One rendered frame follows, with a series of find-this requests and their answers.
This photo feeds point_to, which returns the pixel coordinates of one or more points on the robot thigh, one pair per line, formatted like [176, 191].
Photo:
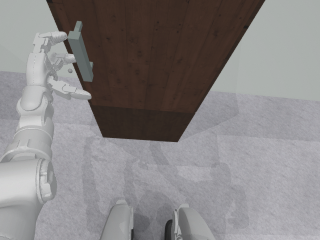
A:
[119, 223]
[187, 223]

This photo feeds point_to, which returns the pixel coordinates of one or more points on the robot left thigh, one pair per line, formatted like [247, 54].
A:
[119, 223]

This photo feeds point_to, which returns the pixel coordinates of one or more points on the robot left forearm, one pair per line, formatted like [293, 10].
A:
[34, 134]

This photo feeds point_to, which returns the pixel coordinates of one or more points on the left robot hand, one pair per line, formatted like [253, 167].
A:
[39, 67]

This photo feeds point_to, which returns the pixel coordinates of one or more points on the handle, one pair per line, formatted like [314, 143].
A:
[77, 45]

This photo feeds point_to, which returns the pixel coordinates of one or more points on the left robot upper arm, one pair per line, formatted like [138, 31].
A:
[25, 186]

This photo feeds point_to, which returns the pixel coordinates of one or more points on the robot right thigh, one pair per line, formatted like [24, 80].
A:
[187, 223]

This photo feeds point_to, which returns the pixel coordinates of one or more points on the cupboard door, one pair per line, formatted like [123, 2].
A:
[154, 54]

